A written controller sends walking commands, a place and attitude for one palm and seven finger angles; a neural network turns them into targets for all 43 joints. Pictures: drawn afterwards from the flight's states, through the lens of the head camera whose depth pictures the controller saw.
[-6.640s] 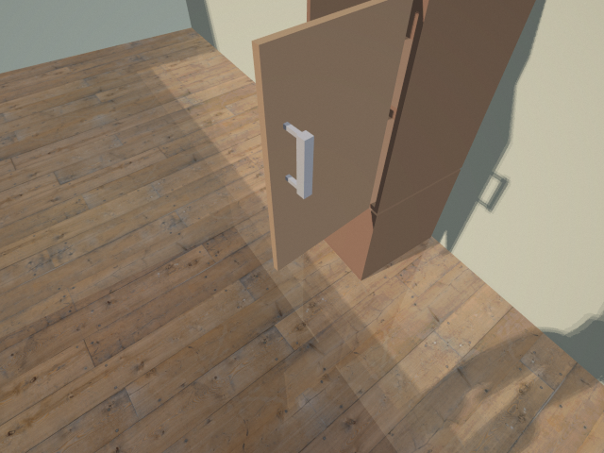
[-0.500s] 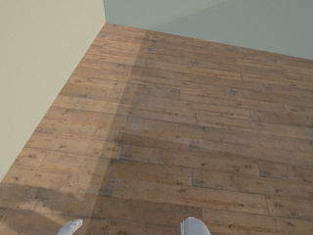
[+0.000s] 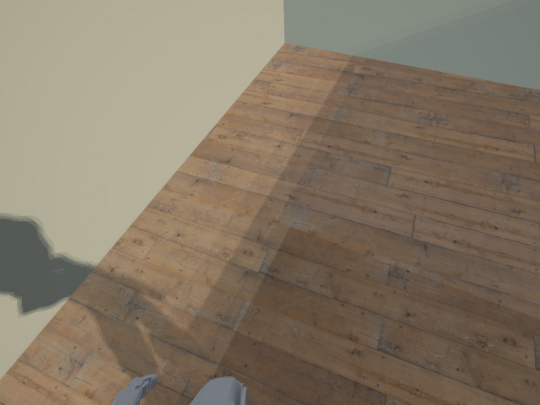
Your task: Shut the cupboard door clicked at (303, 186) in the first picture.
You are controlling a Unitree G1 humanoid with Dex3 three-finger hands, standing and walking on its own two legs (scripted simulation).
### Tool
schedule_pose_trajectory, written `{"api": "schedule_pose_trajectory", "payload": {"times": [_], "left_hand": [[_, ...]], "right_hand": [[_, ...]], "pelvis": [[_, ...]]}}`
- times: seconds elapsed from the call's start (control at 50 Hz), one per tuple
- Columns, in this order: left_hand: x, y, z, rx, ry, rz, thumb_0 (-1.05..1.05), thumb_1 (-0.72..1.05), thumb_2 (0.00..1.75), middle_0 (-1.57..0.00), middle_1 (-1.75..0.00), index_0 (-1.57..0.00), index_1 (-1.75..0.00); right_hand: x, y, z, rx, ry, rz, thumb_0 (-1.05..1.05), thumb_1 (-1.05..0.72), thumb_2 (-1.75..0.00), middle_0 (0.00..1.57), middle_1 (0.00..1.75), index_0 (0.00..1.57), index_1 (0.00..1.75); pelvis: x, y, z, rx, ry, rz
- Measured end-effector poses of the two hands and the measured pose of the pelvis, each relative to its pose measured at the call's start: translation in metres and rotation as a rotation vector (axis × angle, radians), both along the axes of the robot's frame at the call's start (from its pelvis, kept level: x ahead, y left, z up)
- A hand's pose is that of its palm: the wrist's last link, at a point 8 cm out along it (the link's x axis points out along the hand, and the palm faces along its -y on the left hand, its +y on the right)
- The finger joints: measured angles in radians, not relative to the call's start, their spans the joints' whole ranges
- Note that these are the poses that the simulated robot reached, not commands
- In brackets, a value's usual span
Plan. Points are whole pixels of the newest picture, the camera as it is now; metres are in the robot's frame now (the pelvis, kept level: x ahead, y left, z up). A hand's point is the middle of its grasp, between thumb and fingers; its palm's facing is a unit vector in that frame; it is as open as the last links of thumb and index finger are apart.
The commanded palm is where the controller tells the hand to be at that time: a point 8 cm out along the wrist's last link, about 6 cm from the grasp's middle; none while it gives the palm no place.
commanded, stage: walk to a spot facing it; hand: left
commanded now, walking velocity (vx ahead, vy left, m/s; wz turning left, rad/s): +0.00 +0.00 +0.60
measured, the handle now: out of the picture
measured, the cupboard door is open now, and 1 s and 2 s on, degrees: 96 96 96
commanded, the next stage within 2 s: none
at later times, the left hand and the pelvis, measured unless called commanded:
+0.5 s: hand out of the picture -0.09 +0.23 -0.20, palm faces +0.39 -0.89 -0.24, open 7.4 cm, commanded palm none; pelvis -0.02 +0.03 -0.02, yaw +20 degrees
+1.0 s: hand out of the picture +0.03 +0.22 -0.15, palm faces +0.51 -0.81 -0.29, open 7.4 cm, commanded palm none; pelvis +0.01 -0.02 -0.01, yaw +36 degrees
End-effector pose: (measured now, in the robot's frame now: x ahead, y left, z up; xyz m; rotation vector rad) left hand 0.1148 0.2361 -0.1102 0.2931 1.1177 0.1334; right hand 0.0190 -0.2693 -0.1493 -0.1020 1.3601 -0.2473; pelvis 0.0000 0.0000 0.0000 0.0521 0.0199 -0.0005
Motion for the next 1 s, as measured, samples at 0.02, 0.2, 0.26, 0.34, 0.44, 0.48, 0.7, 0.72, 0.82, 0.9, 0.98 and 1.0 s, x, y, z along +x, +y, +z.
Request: {"api": "schedule_pose_trajectory", "payload": {"times": [0.02, 0.2, 0.26, 0.34, 0.44, 0.48, 0.7, 0.72, 0.82, 0.9, 0.98, 1.0], "left_hand": [[-0.011, -0.001, 0.0, -0.001, 0.01, 0.025, 0.0, 0.91, 0.89, -0.2, -0.3, -0.2, -0.3], [-0.122, 0.0, -0.011, -0.018, 0.14, 0.265, 0.0, 0.91, 0.89, -0.2, -0.3, -0.2, -0.3], [-0.161, 0.002, -0.018, -0.031, 0.201, 0.337, 0.0, 0.91, 0.89, -0.2, -0.3, -0.2, -0.3], [-0.203, 0.008, -0.031, -0.06, 0.263, 0.423, 0.0, 0.91, 0.89, -0.2, -0.3, -0.2, -0.3], [-0.233, 0.025, -0.056, -0.103, 0.293, 0.509, 0.01, 0.91, 0.89, -0.2, -0.3, -0.2, -0.3], [-0.229, 0.033, -0.056, -0.105, 0.275, 0.527, 0.01, 0.91, 0.89, -0.2, -0.3, -0.2, -0.3], [-0.154, 0.068, -0.028, -0.083, 0.01, 0.534, 0.0, 0.91, 0.9, -0.2, -0.3, -0.2, -0.3], [-0.149, 0.069, -0.026, -0.078, -0.002, 0.534, 0.0, 0.91, 0.9, -0.2, -0.3, -0.2, -0.3], [-0.124, 0.064, -0.019, -0.052, -0.043, 0.533, 0.0, 0.91, 0.9, -0.2, -0.3, -0.2, -0.3], [-0.109, 0.05, -0.012, -0.024, -0.075, 0.543, 0.0, 0.91, 0.9, -0.2, -0.3, -0.2, -0.3], [-0.112, 0.028, -0.007, 0.012, -0.084, 0.569, 0.0, 0.91, 0.89, -0.2, -0.3, -0.2, -0.3], [-0.116, 0.021, -0.005, 0.013, -0.074, 0.583, 0.0, 0.91, 0.89, -0.2, -0.3, -0.2, -0.3]], "right_hand": [[0.01, -0.003, 0.001, 0.001, -0.007, 0.025, 0.0, -0.91, -0.9, 0.2, 0.3, 0.2, 0.3], [0.109, 0.005, 0.008, -0.009, -0.101, 0.263, 0.0, -0.91, -0.9, 0.19, 0.3, 0.2, 0.3], [0.143, 0.026, 0.012, -0.006, -0.157, 0.342, 0.0, -0.91, -0.9, 0.19, 0.3, 0.2, 0.3], [0.181, 0.065, 0.02, 0.0, -0.228, 0.453, 0.0, -0.91, -0.9, 0.19, 0.3, 0.2, 0.3], [0.204, 0.114, 0.022, -0.003, -0.314, 0.569, 0.0, -0.91, -0.9, 0.19, 0.3, 0.2, 0.3], [0.199, 0.123, 0.026, -0.005, -0.305, 0.593, 0.0, -0.91, -0.9, 0.2, 0.3, 0.2, 0.3], [0.135, 0.109, 0.029, -0.029, -0.109, 0.586, 0.0, -0.91, -0.9, 0.2, 0.3, 0.21, 0.3], [0.13, 0.104, 0.027, -0.031, -0.091, 0.581, 0.0, -0.91, -0.9, 0.2, 0.3, 0.21, 0.3], [0.112, 0.076, 0.019, -0.038, -0.006, 0.562, 0.0, -0.9, -0.9, 0.2, 0.3, 0.21, 0.3], [0.11, 0.051, 0.005, -0.033, 0.057, 0.563, 0.0, -0.91, -0.9, 0.2, 0.3, 0.21, 0.3], [0.126, 0.034, -0.011, -0.017, 0.082, 0.579, 0.0, -0.91, -0.9, 0.2, 0.3, 0.2, 0.3], [0.133, 0.033, -0.011, -0.013, 0.082, 0.594, 0.0, -0.91, -0.9, 0.2, 0.3, 0.2, 0.3]], "pelvis": [[0.0, -0.003, 0.001, 0.005, -0.003, 0.018], [-0.002, -0.01, -0.001, 0.008, -0.018, 0.155], [-0.004, -0.006, -0.004, -0.002, -0.018, 0.197], [-0.007, 0.004, -0.01, -0.018, -0.013, 0.253], [-0.013, 0.023, -0.024, -0.033, -0.014, 0.33], [-0.015, 0.027, -0.021, -0.04, -0.021, 0.345], [-0.014, 0.03, -0.001, -0.082, -0.014, 0.455], [-0.013, 0.028, -0.001, -0.082, -0.01, 0.463], [-0.006, 0.015, -0.002, -0.077, 0.005, 0.514], [0.003, -0.002, -0.007, -0.064, 0.016, 0.562], [0.011, -0.017, -0.013, -0.043, 0.008, 0.603], [0.013, -0.019, -0.011, -0.035, 0.003, 0.622]]}}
